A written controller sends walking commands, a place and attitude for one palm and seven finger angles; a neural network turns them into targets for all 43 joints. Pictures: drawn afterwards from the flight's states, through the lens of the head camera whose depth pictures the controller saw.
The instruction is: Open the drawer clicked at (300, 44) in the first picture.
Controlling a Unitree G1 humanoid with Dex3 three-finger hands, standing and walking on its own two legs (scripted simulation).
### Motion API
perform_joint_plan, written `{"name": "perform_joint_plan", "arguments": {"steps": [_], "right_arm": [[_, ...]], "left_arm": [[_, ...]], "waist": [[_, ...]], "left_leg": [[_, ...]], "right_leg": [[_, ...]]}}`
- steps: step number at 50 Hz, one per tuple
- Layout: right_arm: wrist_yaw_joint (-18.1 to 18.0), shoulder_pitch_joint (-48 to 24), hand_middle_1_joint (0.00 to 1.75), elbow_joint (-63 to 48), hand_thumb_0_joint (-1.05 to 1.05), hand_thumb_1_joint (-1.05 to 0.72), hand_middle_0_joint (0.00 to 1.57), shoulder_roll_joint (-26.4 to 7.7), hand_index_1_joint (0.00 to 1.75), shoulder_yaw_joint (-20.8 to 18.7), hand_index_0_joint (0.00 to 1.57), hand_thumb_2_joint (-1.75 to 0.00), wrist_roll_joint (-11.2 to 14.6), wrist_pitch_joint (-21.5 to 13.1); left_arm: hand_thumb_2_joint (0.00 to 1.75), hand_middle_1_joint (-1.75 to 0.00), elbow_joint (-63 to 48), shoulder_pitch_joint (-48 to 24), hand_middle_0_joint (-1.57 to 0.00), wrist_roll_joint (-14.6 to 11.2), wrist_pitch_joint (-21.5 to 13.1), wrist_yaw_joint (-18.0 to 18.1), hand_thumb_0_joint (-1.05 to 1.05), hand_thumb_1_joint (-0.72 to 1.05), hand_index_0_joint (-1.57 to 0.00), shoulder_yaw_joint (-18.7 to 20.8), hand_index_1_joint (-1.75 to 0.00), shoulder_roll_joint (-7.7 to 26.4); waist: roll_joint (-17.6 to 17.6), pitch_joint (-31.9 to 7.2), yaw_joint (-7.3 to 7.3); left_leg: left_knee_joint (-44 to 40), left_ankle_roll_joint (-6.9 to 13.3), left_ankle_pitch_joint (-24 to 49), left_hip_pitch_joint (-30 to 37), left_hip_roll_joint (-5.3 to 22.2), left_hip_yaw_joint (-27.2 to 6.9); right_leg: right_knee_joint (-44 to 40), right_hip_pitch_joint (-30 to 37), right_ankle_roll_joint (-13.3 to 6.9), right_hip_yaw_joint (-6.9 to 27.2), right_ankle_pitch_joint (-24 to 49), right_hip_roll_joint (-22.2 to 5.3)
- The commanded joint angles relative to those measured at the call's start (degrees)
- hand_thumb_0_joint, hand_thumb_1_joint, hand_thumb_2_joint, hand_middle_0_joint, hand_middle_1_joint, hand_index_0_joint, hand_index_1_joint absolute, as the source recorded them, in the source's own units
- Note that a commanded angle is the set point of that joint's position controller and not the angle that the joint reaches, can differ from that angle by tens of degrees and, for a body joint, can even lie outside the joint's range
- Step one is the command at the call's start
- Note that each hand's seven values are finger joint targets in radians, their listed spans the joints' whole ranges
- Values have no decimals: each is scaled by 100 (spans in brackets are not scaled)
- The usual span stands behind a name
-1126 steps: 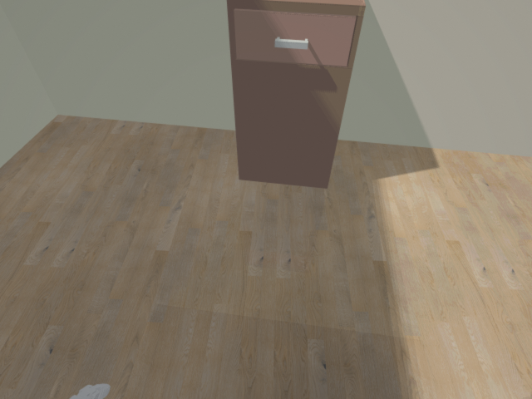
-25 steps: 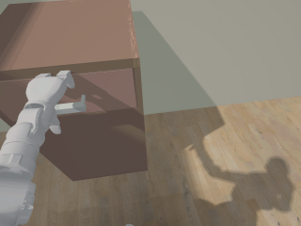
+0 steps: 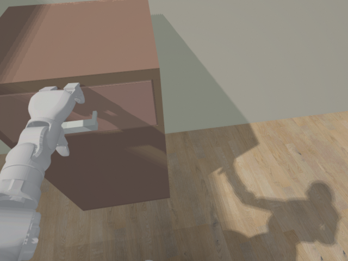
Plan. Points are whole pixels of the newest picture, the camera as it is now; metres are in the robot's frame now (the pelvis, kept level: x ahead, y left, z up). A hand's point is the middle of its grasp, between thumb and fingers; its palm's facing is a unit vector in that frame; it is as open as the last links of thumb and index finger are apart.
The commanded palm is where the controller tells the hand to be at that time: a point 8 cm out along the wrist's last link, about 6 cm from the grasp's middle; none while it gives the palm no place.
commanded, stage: lower the fingers behind the handle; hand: left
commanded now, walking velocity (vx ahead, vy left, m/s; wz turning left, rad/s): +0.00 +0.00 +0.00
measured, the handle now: (74, 121) +0.47 +0.29 +0.03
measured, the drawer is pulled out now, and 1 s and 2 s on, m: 0.00 0.00 0.00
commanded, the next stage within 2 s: lift the fingers back up to retry in 1.56 s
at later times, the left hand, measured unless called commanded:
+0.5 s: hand (64, 120) +0.43 +0.28 +0.08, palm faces +0.03 +0.01 -1.00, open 13.7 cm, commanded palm +0.42 +0.34 +0.09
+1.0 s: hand (65, 121) +0.43 +0.28 +0.08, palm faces +0.05 +0.02 -1.00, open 13.7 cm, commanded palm +0.42 +0.34 +0.06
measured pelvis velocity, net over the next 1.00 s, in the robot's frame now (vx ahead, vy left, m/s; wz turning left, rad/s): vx -0.03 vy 0.01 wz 0.01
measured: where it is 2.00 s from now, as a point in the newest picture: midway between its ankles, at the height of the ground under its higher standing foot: outside the picture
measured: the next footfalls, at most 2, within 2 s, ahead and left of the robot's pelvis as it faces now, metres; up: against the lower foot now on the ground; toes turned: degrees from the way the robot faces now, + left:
none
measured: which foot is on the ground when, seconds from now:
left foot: down 0.00-1.00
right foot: down 0.00-1.00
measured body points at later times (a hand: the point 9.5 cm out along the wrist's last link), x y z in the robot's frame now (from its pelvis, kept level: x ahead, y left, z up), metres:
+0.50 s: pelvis -0.01 +0.00 -0.01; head +0.04 -0.01 +0.44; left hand +0.42 +0.27 +0.13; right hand +0.09 -0.27 -0.13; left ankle +0.04 +0.11 -0.72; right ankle -0.02 -0.10 -0.72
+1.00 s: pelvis -0.03 +0.01 -0.02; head +0.02 +0.01 +0.43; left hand +0.42 +0.27 +0.13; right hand +0.06 -0.27 -0.13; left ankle +0.04 +0.11 -0.72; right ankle -0.02 -0.10 -0.72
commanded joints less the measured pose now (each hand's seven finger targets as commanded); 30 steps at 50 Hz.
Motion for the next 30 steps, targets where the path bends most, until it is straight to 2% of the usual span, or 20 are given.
{"name": "perform_joint_plan", "arguments": {"steps": [1, 2, 3, 4, 6, 7, 9, 13, 17, 18, 19, 20, 23, 27, 29, 30], "right_arm": [[-81, 24, 30, -579, 0, -90, 20, -805, 30, -250, 20, -90, -14, -162], [-80, 11, 30, -577, 0, -90, 20, -801, 30, -249, 20, -90, -4, -156], [-76, 6, 30, -590, 0, -90, 20, -805, 30, -251, 20, -90, -15, -160], [-66, 23, 30, -588, 0, -90, 20, -797, 30, -250, 20, -90, -22, -146], [-66, 24, 30, -589, 0, -90, 20, -814, 30, -253, 20, -90, -10, -149], [-60, 29, 30, -589, 0, -90, 20, -804, 30, -246, 20, -90, -7, -148], [-62, 36, 30, -591, 0, -90, 20, -810, 30, -244, 20, -90, -4, -142], [-77, 53, 30, -587, 0, -90, 20, -837, 30, -216, 20, -90, 4, -145], [-85, 48, 30, -624, 0, -90, 20, -843, 30, -186, 20, -90, 26, -120], [-87, 70, 30, -629, 0, -90, 20, -850, 30, -190, 20, -90, 16, -118], [-83, 94, 30, -610, 0, -90, 20, -853, 30, -190, 20, -90, 12, -108], [-94, 80, 30, -645, 0, -90, 20, -851, 30, -170, 20, -90, 32, -101], [-100, 93, 30, -677, 0, -90, 20, -858, 30, -159, 20, -90, 15, -93], [-135, 84, 30, -718, 0, -90, 20, -882, 30, -125, 20, -90, 41, -120], [-142, 73, 30, -747, 0, -90, 20, -884, 30, -115, 20, -90, 48, -138], [-147, 59, 30, -761, 0, -90, 20, -892, 30, -99, 20, -90, 53, -133]], "left_arm": [[30, -120, -325, -2312, -30, -141, 627, 170, 0, -50, -30, 1193, -120, 2797], [30, -120, -299, -2259, -30, -133, 624, 160, 0, -50, -30, 1232, -120, 2834], [30, -120, -308, -2193, -30, -141, 620, 163, 0, -50, -30, 1246, -120, 2835], [30, -120, -322, -2238, -30, -146, 614, 154, 0, -50, -30, 1235, -120, 2805], [30, -120, -169, -2145, -30, -123, 640, 155, 0, -50, -30, 1134, -120, 2714], [30, -120, -173, -2076, -30, -135, 649, 164, 0, -50, -30, 1160, -120, 2726], [30, -120, -51, -2166, -30, -129, 686, 155, 0, -50, -30, 1060, -120, 2631], [30, -120, 68, -2144, -30, -92, 745, 158, 0, -50, -30, 938, -120, 2648], [30, -120, 287, -2119, -30, -76, 816, 137, 0, -50, -30, 797, -120, 2551], [30, -120, 285, -2154, -30, -83, 818, 130, 0, -50, -30, 742, -120, 2510], [30, -120, 267, -2255, -30, -80, 799, 120, 0, -50, -30, 758, -120, 2522], [30, -120, 450, -2070, -30, -65, 838, 116, 0, -50, -30, 746, -120, 2527], [30, -120, 506, -2135, -30, -43, 858, 113, 0, -50, -30, 627, -120, 2425], [30, -120, 688, -2166, -30, -39, 867, 94, 0, -50, -30, 527, -120, 2396], [30, -120, 707, -2202, -30, -65, 845, 73, 0, -50, -30, 521, -120, 2415], [30, -120, 845, -2085, -30, -18, 854, 76, 0, -50, -30, 514, -120, 2445]], "waist": [[-409, -1271, 124], [-514, -1311, 160], [-431, -1306, 185], [-434, -1371, 158], [-469, -1159, 127], [-481, -1239, 174], [-644, -1096, 67], [-500, -1111, 76], [-650, -1013, 20], [-516, -1010, 22], [-589, -1056, -13], [-638, -993, 18], [-552, -956, -11], [-798, -870, -76], [-804, -892, -69], [-689, -821, -49]], "left_leg": [[-390, 259, 137, 453, -144, 387], [-396, 252, 116, 403, -154, 390], [-378, 249, 175, 385, -154, 403], [-365, 247, 187, 372, -167, 401], [-358, 241, 62, 312, -157, 410], [-357, 243, 93, 313, -167, 418], [-335, 250, 23, 248, -163, 406], [-282, 239, -9, 195, -168, 430], [-264, 237, -160, 91, -171, 417], [-266, 229, -212, 88, -180, 433], [-261, 238, -186, 101, -168, 401], [-253, 239, -246, 61, -181, 423], [-238, 231, -288, 34, -178, 402], [-205, 248, -515, -93, -169, 401], [-178, 248, -545, -182, -175, 406], [-164, 237, -605, -208, -184, 414]], "right_leg": [[-886, 685, 109, 84, 557, -253], [-890, 738, 120, 93, 555, -264], [-861, 751, 107, 94, 634, -261], [-849, 793, 103, 101, 638, -257], [-861, 601, 108, 80, 492, -257], [-859, 659, 110, 88, 536, -262], [-885, 568, 112, 82, 449, -258], [-844, 471, 104, 116, 418, -267], [-863, 359, 112, 114, 212, -266], [-867, 322, 99, 106, 130, -268], [-848, 325, 83, 84, 125, -252], [-866, 296, 98, 103, 61, -260], [-848, 174, 74, 71, -27, -251], [-905, 55, 97, 116, -350, -262], [-919, 126, 95, 163, -400, -276], [-900, 10, 83, 170, -534, -274]]}}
